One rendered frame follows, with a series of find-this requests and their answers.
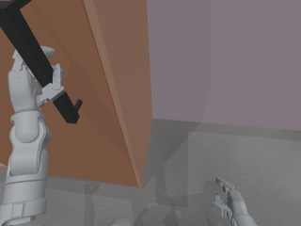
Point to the robot right hand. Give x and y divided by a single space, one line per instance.
225 207

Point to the left robot forearm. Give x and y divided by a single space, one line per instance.
27 172

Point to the robot left hand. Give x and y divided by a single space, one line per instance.
23 85

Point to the right robot forearm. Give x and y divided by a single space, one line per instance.
242 219

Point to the handle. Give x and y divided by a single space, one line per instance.
22 38

